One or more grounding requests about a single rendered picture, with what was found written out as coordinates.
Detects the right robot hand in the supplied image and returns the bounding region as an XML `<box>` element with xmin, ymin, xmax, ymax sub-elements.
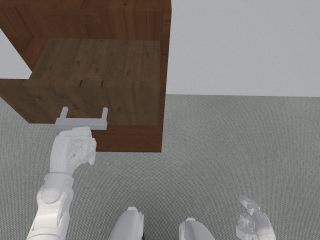
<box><xmin>235</xmin><ymin>195</ymin><xmax>276</xmax><ymax>240</ymax></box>

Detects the drawer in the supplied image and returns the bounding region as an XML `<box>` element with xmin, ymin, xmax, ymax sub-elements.
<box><xmin>0</xmin><ymin>38</ymin><xmax>160</xmax><ymax>126</ymax></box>

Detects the robot right thigh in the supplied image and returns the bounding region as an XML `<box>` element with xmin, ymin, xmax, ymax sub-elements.
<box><xmin>178</xmin><ymin>220</ymin><xmax>215</xmax><ymax>240</ymax></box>

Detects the handle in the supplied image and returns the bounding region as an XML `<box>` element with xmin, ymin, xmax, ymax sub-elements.
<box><xmin>40</xmin><ymin>8</ymin><xmax>102</xmax><ymax>25</ymax></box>
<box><xmin>55</xmin><ymin>106</ymin><xmax>108</xmax><ymax>130</ymax></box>

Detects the cabinet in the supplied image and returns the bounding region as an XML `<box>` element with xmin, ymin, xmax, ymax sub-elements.
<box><xmin>0</xmin><ymin>0</ymin><xmax>172</xmax><ymax>153</ymax></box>

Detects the right robot shin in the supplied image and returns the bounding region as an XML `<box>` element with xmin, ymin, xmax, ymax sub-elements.
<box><xmin>185</xmin><ymin>217</ymin><xmax>195</xmax><ymax>222</ymax></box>

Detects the left robot hand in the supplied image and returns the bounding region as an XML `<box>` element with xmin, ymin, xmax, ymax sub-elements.
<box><xmin>49</xmin><ymin>126</ymin><xmax>97</xmax><ymax>176</ymax></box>

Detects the robot left forearm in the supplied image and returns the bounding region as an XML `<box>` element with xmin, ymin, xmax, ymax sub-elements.
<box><xmin>26</xmin><ymin>172</ymin><xmax>74</xmax><ymax>240</ymax></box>

